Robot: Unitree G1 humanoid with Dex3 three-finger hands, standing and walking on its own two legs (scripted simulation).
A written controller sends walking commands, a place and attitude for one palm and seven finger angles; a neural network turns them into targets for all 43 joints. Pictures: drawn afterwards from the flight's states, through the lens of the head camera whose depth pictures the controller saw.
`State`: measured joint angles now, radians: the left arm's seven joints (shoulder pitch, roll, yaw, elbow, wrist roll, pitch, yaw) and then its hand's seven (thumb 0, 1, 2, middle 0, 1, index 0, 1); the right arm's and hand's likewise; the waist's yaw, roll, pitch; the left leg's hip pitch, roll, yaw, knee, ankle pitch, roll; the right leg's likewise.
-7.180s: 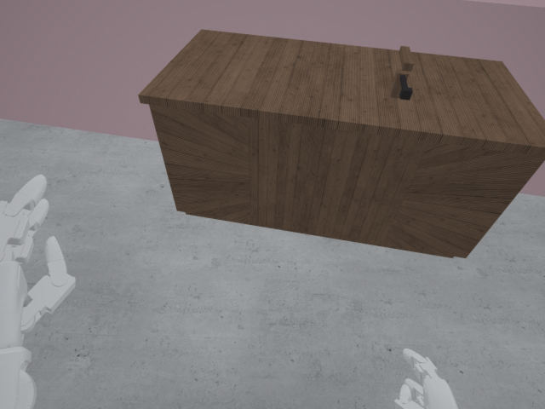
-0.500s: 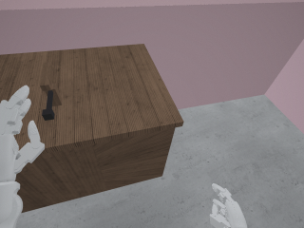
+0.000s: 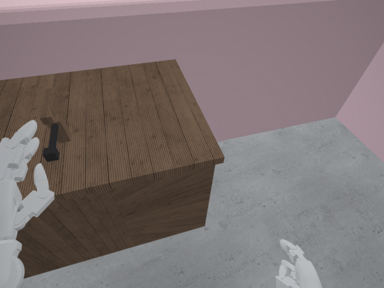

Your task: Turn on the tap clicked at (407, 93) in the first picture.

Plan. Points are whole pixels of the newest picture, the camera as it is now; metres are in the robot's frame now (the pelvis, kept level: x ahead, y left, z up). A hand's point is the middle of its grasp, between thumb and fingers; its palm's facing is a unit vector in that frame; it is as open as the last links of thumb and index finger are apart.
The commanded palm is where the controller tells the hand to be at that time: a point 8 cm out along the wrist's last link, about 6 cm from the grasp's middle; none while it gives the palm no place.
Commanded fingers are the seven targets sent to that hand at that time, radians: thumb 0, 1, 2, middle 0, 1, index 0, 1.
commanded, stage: come to a stop and stand still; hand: left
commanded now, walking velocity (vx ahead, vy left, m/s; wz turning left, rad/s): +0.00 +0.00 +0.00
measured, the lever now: (51, 154) +0.41 +0.41 -0.01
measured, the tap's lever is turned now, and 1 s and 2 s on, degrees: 0 0 0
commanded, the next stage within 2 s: look again from close up in 0.12 s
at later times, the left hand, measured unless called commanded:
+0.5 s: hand (41, 199) +0.21 +0.26 +0.15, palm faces +0.38 -0.86 -0.35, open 7.4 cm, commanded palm +0.15 +0.29 +0.17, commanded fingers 0.00 0.90 0.90 -0.20 -0.30 -0.20 -0.30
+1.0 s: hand (31, 187) +0.23 +0.28 +0.15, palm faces +0.40 -0.84 -0.37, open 7.4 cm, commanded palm +0.17 +0.32 +0.17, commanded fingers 0.00 0.90 0.90 -0.20 -0.30 -0.20 -0.30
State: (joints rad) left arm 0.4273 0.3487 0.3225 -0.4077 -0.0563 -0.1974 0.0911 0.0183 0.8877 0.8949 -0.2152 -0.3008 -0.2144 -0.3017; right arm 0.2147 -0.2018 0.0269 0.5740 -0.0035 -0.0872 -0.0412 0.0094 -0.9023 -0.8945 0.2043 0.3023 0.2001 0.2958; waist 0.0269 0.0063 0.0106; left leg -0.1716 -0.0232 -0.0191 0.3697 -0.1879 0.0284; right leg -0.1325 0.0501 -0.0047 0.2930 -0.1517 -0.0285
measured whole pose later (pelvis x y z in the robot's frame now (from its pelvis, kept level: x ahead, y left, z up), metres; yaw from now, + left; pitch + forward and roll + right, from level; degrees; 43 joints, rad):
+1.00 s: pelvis +0.02 +0.03 -0.01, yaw +1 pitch +0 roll -1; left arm 0.45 0.37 0.35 -0.45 -0.05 -0.22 0.11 0.02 0.89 0.90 -0.21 -0.30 -0.21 -0.30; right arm 0.23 -0.21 0.00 0.59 0.00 -0.09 -0.03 0.01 -0.90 -0.89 0.20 0.30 0.20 0.30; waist 0.01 -0.01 0.01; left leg -0.23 -0.09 -0.01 0.54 -0.30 0.09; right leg -0.21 -0.01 0.00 0.52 -0.30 0.02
